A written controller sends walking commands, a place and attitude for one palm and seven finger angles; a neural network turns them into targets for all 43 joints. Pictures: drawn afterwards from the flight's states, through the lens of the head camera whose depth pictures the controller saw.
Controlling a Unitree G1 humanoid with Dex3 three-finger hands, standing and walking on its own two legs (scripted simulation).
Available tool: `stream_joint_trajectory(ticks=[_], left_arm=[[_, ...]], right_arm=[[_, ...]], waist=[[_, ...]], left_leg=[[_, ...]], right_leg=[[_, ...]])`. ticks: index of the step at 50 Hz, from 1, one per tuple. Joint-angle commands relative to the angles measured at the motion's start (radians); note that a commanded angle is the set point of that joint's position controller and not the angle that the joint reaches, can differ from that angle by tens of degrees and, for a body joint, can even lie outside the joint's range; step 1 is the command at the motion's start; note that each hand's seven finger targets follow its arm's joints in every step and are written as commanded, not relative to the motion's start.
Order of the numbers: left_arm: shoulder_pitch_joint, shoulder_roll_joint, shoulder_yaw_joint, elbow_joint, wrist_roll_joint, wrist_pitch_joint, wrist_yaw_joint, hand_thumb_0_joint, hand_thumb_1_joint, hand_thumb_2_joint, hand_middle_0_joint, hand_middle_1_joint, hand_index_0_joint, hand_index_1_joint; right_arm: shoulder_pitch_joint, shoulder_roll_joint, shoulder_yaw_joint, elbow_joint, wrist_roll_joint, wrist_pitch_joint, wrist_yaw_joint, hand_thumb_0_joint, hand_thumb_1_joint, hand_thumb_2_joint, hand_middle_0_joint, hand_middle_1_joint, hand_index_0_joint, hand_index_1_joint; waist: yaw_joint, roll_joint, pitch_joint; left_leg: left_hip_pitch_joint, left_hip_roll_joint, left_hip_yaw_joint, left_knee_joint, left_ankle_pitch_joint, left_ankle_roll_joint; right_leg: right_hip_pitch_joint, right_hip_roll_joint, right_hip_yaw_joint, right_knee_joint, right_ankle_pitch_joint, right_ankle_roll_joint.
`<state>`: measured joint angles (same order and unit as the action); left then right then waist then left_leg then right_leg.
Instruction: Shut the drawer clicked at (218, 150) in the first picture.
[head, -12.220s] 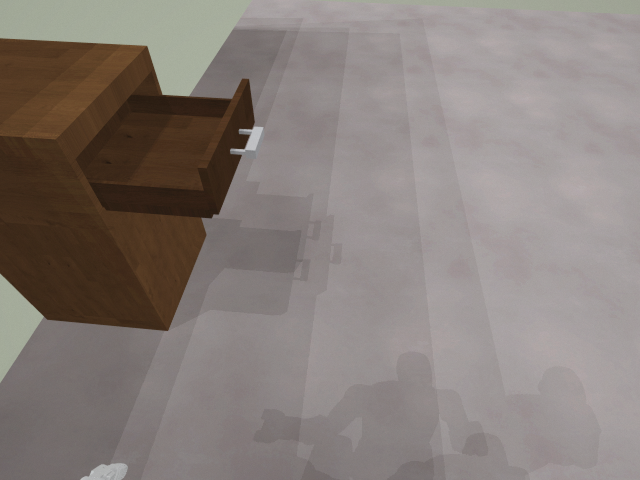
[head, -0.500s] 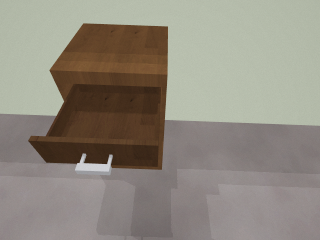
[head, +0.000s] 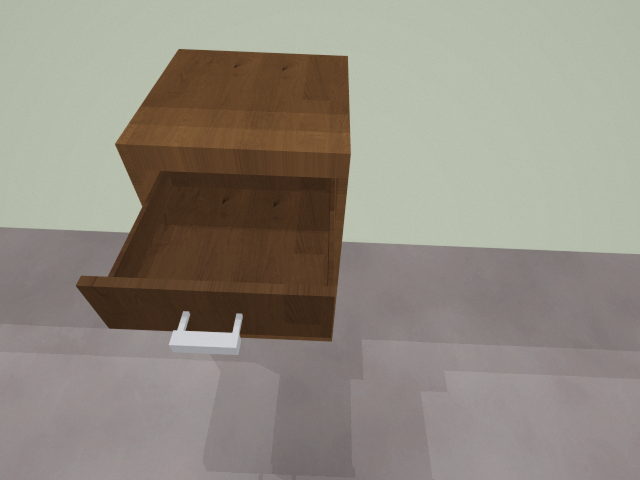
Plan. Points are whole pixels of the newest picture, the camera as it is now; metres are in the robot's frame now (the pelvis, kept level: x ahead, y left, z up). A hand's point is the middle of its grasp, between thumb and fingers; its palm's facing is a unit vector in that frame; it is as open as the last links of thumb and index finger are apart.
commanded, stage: shuffle to correct the standing spot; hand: left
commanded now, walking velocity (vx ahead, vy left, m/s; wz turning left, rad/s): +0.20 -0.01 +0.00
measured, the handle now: (209, 330) +0.36 +0.21 -0.12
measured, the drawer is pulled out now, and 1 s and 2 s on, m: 0.29 0.29 0.29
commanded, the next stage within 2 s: come to a stop and stand still in 0.14 s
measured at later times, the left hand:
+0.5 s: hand out of the picture +0.04 +0.15 -0.18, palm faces +0.06 -0.98 -0.20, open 7.4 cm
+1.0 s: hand out of the picture +0.05 +0.12 -0.17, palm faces +0.02 -0.98 -0.22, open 7.4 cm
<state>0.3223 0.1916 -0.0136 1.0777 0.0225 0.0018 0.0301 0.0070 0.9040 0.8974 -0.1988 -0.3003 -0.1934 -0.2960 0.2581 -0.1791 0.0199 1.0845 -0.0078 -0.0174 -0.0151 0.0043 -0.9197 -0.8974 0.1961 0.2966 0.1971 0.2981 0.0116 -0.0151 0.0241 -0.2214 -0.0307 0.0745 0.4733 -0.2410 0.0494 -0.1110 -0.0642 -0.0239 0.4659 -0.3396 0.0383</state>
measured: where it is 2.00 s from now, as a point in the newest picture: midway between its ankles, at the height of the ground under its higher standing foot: outside the picture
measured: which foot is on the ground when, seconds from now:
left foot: down 0.00-1.00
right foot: down 0.00-0.36, up 0.38-0.48, down 0.50-1.00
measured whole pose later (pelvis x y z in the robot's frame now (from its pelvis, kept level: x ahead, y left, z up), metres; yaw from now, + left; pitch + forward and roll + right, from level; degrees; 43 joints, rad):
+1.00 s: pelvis +0.04 -0.06 +0.00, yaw +0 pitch -2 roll +1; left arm 0.28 0.16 -0.01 1.08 0.02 -0.01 0.03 0.01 0.92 0.90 -0.20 -0.30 -0.20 -0.30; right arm 0.29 -0.15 0.02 1.12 -0.01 -0.01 -0.02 0.00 -0.92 -0.90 0.19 0.30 0.19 0.30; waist 0.01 0.00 0.03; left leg -0.09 0.05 0.07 0.38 -0.26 -0.04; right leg -0.19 0.01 -0.08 0.44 -0.22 -0.05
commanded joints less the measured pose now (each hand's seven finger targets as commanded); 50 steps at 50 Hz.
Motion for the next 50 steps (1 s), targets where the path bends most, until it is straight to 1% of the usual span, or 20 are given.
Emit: stream_joint_trajectory(ticks=[1,4,8,10,12,13,14,15,16,17,18,19,20,23,25,26,28,29,33,50], left_arm=[[0.076,0.078,0.018,-0.013,0.004,-0.013,-0.001,0.0,0.9,0.9,-0.2,-0.3,-0.2,-0.3],[0.103,0.073,0.022,-0.002,0.007,-0.02,-0.007,0.0,0.9,0.9,-0.2,-0.3,-0.2,-0.3],[0.147,0.084,0.031,0.022,0.002,-0.036,-0.005,0.0,0.9,0.9,-0.2,-0.3,-0.2,-0.3],[0.173,0.105,0.042,0.034,0.001,-0.04,0.0,0.0,0.9,0.9,-0.2,-0.3,-0.2,-0.3],[0.207,0.126,0.053,0.043,0.002,-0.046,0.006,0.0,0.9,0.9,-0.2,-0.3,-0.2,-0.3],[0.205,0.122,0.053,0.045,0.003,-0.045,0.01,0.0,0.9,0.9,-0.2,-0.3,-0.2,-0.3],[0.177,0.112,0.05,0.037,0.003,-0.042,0.012,0.0,0.9,0.9,-0.2,-0.3,-0.2,-0.3],[0.134,0.095,0.045,0.027,0.001,-0.04,0.014,0.0,0.9,0.9,-0.2,-0.3,-0.2,-0.3],[0.097,0.071,0.036,0.009,-0.007,-0.045,0.017,0.0,0.9,0.9,-0.2,-0.3,-0.2,-0.3],[0.055,0.048,0.028,-0.008,-0.021,-0.045,0.024,0.0,0.9,0.9,-0.2,-0.3,-0.2,-0.3],[0.023,0.03,0.028,-0.02,-0.023,-0.035,0.028,0.0,0.9,0.9,-0.2,-0.3,-0.2,-0.3],[0.002,0.023,0.024,-0.033,-0.019,-0.021,0.027,0.0,0.9,0.9,-0.2,-0.3,-0.2,-0.3],[0.01,0.014,0.03,-0.028,-0.013,-0.013,0.025,0.0,0.9,0.9,-0.2,-0.3,-0.2,-0.3],[0.117,0.008,0.035,0.004,-0.007,-0.008,0.021,0.0,0.9,0.9,-0.2,-0.3,-0.2,-0.3],[0.109,0.059,0.038,-0.007,-0.005,-0.02,0.02,0.0,0.9,0.9,-0.2,-0.3,-0.2,-0.3],[0.083,0.074,0.037,-0.021,-0.005,-0.018,0.017,0.0,0.9,0.9,-0.2,-0.3,-0.2,-0.3],[0.043,0.082,0.036,-0.027,-0.003,-0.022,0.018,0.0,0.9,0.9,-0.2,-0.3,-0.2,-0.3],[0.028,0.082,0.034,-0.031,-0.004,-0.02,0.017,0.0,0.9,0.9,-0.2,-0.3,-0.2,-0.3],[0.023,0.078,0.032,-0.043,-0.008,-0.023,0.018,0.0,0.9,0.9,-0.2,-0.3,-0.2,-0.3],[0.035,0.08,0.025,-0.025,-0.009,-0.027,0.006,0.0,0.9,0.9,-0.2,-0.3,-0.2,-0.3]], right_arm=[[0.053,-0.136,-0.033,-0.02,-0.006,-0.004,-0.001,0.0,-0.9,-0.9,0.2,0.3,0.2,0.3],[0.054,-0.125,-0.037,-0.019,-0.006,-0.003,0.002,0.0,-0.9,-0.9,0.2,0.3,0.2,0.3],[0.05,-0.089,-0.033,-0.027,-0.006,-0.018,0.003,0.0,-0.9,-0.9,0.2,0.3,0.2,0.3],[0.041,-0.069,-0.029,-0.034,-0.007,-0.028,0.002,0.0,-0.9,-0.9,0.2,0.3,0.2,0.3],[0.034,-0.056,-0.027,-0.041,-0.01,-0.034,0.001,0.0,-0.9,-0.9,0.2,0.3,0.2,0.3],[0.027,-0.048,-0.025,-0.04,-0.009,-0.033,-0.001,0.0,-0.9,-0.9,0.2,0.3,0.2,0.3],[0.058,-0.041,-0.022,-0.029,-0.007,-0.033,-0.006,0.0,-0.9,-0.9,0.2,0.3,0.2,0.3],[0.127,-0.054,-0.02,0.004,-0.008,-0.038,-0.012,0.0,-0.9,-0.9,0.2,0.3,0.2,0.3],[0.224,-0.104,-0.03,0.044,-0.01,-0.042,-0.025,0.0,-0.9,-0.9,0.2,0.3,0.2,0.3],[0.281,-0.132,-0.033,0.067,-0.005,-0.042,-0.037,0.0,-0.9,-0.9,0.2,0.3,0.2,0.3],[0.244,-0.121,-0.029,0.067,0.001,-0.033,-0.041,0.0,-0.9,-0.9,0.2,0.3,0.2,0.3],[0.191,-0.103,-0.024,0.042,-0.001,-0.029,-0.041,0.0,-0.9,-0.9,0.2,0.3,0.2,0.3],[0.135,-0.113,-0.028,0.022,-0.005,-0.019,-0.038,0.0,-0.9,-0.9,0.2,0.3,0.2,0.3],[0.052,-0.102,-0.034,-0.023,0.004,-0.01,-0.032,0.0,-0.9,-0.9,0.2,0.3,0.2,0.3],[0.062,-0.078,-0.039,-0.036,0.01,-0.01,-0.028,0.0,-0.9,-0.9,0.2,0.3,0.2,0.3],[0.062,-0.062,-0.039,-0.032,0.008,-0.004,-0.024,0.0,-0.9,-0.9,0.2,0.3,0.2,0.3],[0.074,-0.045,-0.036,-0.025,0.003,0.009,-0.021,0.0,-0.9,-0.9,0.2,0.3,0.2,0.3],[0.086,-0.043,-0.035,-0.019,0.003,0.01,-0.02,0.0,-0.9,-0.9,0.2,0.3,0.2,0.3],[0.076,-0.061,-0.027,-0.014,0.001,-0.002,-0.018,0.0,-0.9,-0.9,0.2,0.3,0.2,0.3],[0.118,-0.048,-0.007,0.017,-0.001,0.002,-0.01,0.0,-0.9,-0.9,0.2,0.3,0.2,0.3]], waist=[[-0.006,0.056,0.075],[0.004,0.055,0.108],[0.01,-0.046,0.087],[0.016,-0.141,0.075],[0.02,-0.172,0.056],[0.015,-0.168,0.078],[-0.014,-0.116,0.065],[-0.049,-0.023,0.031],[-0.078,0.114,-0.047],[-0.083,0.269,-0.069],[-0.052,0.273,-0.023],[-0.034,0.18,0.045],[-0.013,0.148,0.074],[0.035,0.077,0.022],[0.012,0.003,-0.002],[0.003,0.022,0.017],[-0.01,-0.108,0.035],[-0.015,-0.112,0.034],[-0.004,-0.027,-0.03],[-0.007,-0.006,0.063]], left_leg=[[-0.017,0.15,-0.179,-0.174,-0.193,0.029],[-0.07,0.148,-0.19,-0.174,-0.269,0.043],[-0.087,0.083,-0.085,-0.002,-0.073,0.023],[-0.155,0.044,-0.013,0.105,0.003,0.008],[-0.204,0.027,0.037,0.191,-0.049,-0.001],[-0.194,0.031,0.046,0.178,-0.081,-0.005],[-0.106,0.035,0.043,0.095,0.003,-0.006],[0.041,0.057,0.006,0.017,0.284,0.003],[0.238,0.136,-0.075,0.06,0.762,0.047],[0.343,0.252,-0.201,0.017,1.181,0.125],[0.321,0.321,-0.233,-0.043,1.303,0.166],[0.252,0.334,-0.204,-0.058,1.218,0.171],[0.193,0.303,-0.156,-0.064,1.059,0.151],[0.087,0.207,-0.094,-0.024,0.677,0.062],[0.018,0.143,-0.082,-0.043,0.313,-0.005],[0.01,0.121,-0.077,-0.068,0.16,-0.019],[0.022,0.11,-0.057,-0.048,0.138,-0.033],[0.035,0.112,-0.056,-0.063,0.147,-0.035],[0.084,0.14,-0.062,-0.093,0.267,-0.03],[0.045,0.128,-0.048,-0.145,0.051,-0.041]], right_leg=[[-0.123,-0.003,-0.013,-0.013,-0.085,-0.064],[-0.129,0.0,-0.002,-0.01,-0.107,-0.081],[-0.085,-0.056,0.091,-0.07,-0.026,-0.112],[0.007,-0.101,0.135,-0.076,0.171,-0.133],[0.078,-0.163,0.178,-0.064,0.404,-0.166],[0.062,-0.172,0.166,-0.045,0.522,-0.171],[0.025,-0.146,0.119,0.016,0.667,-0.157],[-0.027,-0.074,0.027,0.155,0.801,-0.114],[-0.138,-0.012,-0.042,0.31,0.703,-0.065],[-0.269,0.04,-0.051,0.427,0.146,-0.037],[-0.334,0.031,-0.001,0.471,-0.256,-0.04],[-0.324,-0.004,0.025,0.403,-0.273,-0.036],[-0.276,-0.018,0.004,0.306,-0.229,-0.038],[-0.083,-0.004,-0.038,0.023,0.178,-0.035],[-0.037,-0.079,0.079,0.007,0.458,-0.078],[-0.068,-0.108,0.104,0.005,0.464,-0.092],[-0.088,-0.119,0.115,0.002,0.553,-0.107],[-0.093,-0.107,0.099,0.001,0.547,-0.106],[-0.046,-0.076,0.073,-0.005,0.512,-0.085],[-0.093,-0.051,0.087,-0.16,0.182,-0.081]])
